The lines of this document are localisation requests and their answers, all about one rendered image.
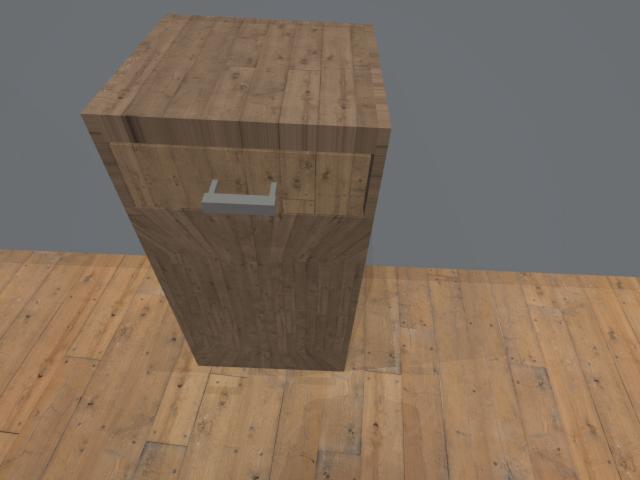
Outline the drawer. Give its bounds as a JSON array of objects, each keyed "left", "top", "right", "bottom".
[{"left": 109, "top": 142, "right": 371, "bottom": 216}]

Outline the handle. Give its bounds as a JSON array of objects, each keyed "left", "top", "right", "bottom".
[{"left": 201, "top": 179, "right": 277, "bottom": 216}]

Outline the cabinet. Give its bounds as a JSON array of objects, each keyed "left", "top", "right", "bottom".
[{"left": 80, "top": 14, "right": 392, "bottom": 372}]

